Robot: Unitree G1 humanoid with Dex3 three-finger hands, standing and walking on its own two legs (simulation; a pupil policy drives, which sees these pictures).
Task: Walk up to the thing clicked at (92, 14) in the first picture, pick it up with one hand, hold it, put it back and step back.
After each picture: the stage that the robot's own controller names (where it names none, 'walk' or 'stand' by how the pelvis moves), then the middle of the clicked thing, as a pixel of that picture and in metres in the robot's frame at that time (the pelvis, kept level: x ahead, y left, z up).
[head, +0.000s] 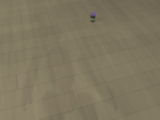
stand; (92, 17) +1.85 -0.13 -0.72
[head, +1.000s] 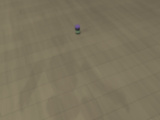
walk; (77, 29) +1.72 +0.19 -0.71
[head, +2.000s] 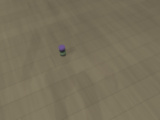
walk; (62, 50) +1.13 +0.30 -0.72
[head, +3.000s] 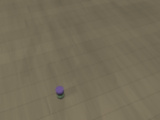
walk; (60, 92) +0.68 +0.22 -0.71
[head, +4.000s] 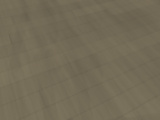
walk; out of the picture +0.37 +0.16 -0.71
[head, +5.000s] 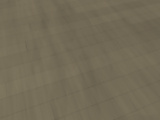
stand; out of the picture +0.29 +0.15 -0.72
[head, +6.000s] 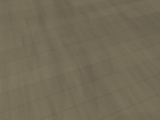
stand; out of the picture +0.29 +0.16 -0.72
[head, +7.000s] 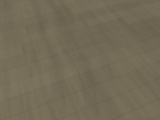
stand; out of the picture +0.28 +0.17 -0.73
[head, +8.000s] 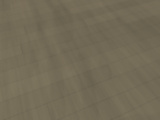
stand; out of the picture +0.28 +0.18 -0.73
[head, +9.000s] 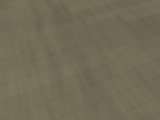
stand; out of the picture +0.27 +0.17 -0.73
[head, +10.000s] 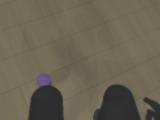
go down; (44, 82) +0.36 +0.16 -0.40
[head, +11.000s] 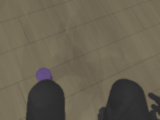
go down; (44, 77) +0.37 +0.17 -0.33
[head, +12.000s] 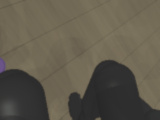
close in; out of the picture +0.36 +0.21 -0.23
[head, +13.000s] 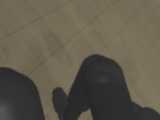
close; out of the picture +0.37 +0.22 -0.22
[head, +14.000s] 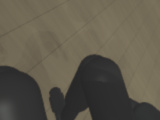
lift; out of the picture +0.36 +0.22 -0.23
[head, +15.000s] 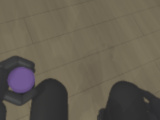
lift; (23, 84) +0.29 +0.22 -0.07
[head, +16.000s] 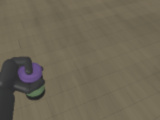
hold; (33, 82) +0.33 +0.18 +0.06
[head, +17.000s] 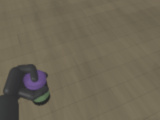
hold; (38, 88) +0.32 +0.17 +0.01
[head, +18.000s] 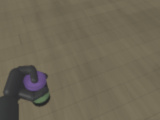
crouch; (38, 89) +0.32 +0.17 +0.01
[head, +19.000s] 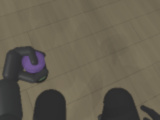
crouch; (36, 68) +0.37 +0.17 -0.08
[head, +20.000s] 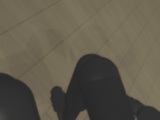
lower; out of the picture +0.40 +0.24 -0.23
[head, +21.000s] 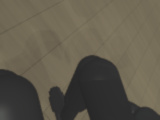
lower; out of the picture +0.40 +0.24 -0.23
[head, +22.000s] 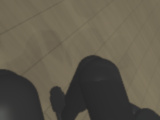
lower; out of the picture +0.39 +0.24 -0.23
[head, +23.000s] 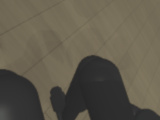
lower; out of the picture +0.39 +0.24 -0.23
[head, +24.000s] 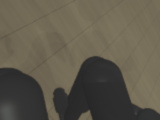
loosen; out of the picture +0.37 +0.22 -0.23
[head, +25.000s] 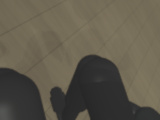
withdraw; out of the picture +0.36 +0.21 -0.23
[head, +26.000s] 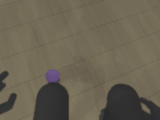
walk; (53, 78) +0.38 +0.15 -0.38
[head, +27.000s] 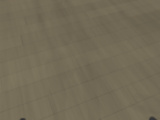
stand; out of the picture +0.30 +0.13 -0.66
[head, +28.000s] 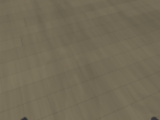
stand; out of the picture +0.31 +0.15 -0.67
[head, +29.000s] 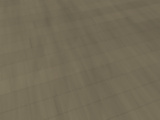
stand; out of the picture +0.32 +0.13 -0.71
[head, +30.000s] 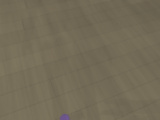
walk; out of the picture +0.36 +0.10 -0.70
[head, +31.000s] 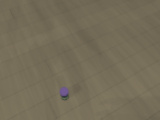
walk; (64, 93) +0.52 +0.14 -0.69
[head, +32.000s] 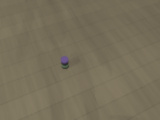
walk; (64, 62) +0.82 +0.18 -0.69
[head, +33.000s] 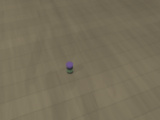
stand; (69, 67) +0.98 +0.16 -0.71
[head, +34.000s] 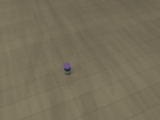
stand; (67, 69) +0.97 +0.18 -0.73
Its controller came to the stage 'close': yes
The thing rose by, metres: 0.72
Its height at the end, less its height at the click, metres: +0.00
